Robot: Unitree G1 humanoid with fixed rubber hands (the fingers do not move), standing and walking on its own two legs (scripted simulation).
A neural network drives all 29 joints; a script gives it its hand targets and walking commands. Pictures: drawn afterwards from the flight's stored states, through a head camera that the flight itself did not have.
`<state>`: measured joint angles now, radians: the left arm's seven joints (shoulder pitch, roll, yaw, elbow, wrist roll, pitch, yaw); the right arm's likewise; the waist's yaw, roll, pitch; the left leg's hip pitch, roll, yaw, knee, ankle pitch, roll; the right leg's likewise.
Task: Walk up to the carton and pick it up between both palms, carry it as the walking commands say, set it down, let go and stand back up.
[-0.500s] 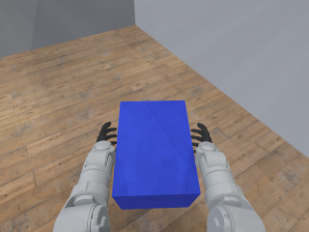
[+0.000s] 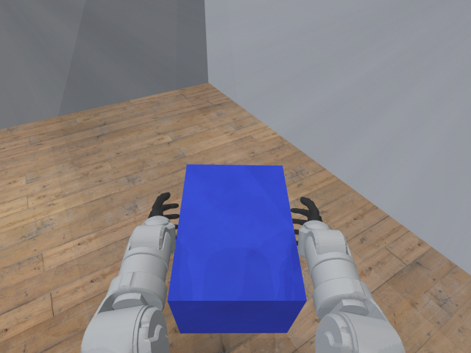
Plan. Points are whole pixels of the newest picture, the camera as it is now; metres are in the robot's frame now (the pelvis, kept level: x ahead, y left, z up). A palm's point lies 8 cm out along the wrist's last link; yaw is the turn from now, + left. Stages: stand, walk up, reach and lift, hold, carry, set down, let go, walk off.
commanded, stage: reach and lift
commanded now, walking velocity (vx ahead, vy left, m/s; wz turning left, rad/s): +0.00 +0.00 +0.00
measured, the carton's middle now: (234, 244) +0.36 +0.01 -0.03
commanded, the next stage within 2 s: hold in 1.14 s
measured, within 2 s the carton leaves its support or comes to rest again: neither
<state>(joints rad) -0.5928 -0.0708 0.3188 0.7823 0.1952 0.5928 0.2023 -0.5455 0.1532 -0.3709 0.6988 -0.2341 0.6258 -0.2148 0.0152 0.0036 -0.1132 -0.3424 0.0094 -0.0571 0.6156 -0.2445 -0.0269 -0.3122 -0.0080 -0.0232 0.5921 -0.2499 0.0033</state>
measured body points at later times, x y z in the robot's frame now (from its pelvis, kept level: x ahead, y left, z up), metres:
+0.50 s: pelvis +0.01 -0.01 +0.01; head -0.06 -0.01 +0.45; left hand +0.34 +0.16 +0.06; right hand +0.34 -0.14 +0.06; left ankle +0.05 +0.13 -0.73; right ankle +0.04 -0.13 -0.73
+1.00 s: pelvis +0.01 -0.01 +0.01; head -0.07 -0.01 +0.45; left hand +0.33 +0.16 +0.06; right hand +0.33 -0.14 +0.06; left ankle +0.05 +0.13 -0.73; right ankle +0.04 -0.13 -0.73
